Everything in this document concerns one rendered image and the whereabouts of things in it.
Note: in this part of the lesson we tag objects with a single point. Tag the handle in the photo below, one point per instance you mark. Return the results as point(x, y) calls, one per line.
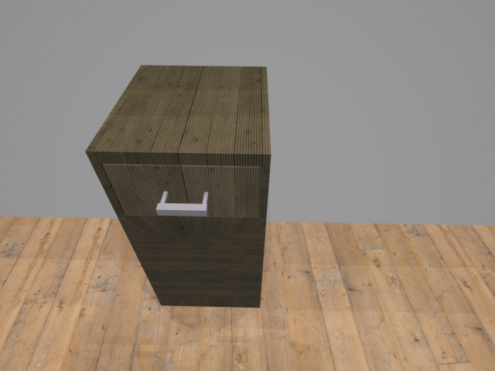
point(182, 209)

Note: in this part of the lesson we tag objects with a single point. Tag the cabinet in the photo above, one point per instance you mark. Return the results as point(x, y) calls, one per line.
point(193, 115)

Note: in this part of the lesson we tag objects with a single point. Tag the drawer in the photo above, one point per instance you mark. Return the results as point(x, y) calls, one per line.
point(233, 189)

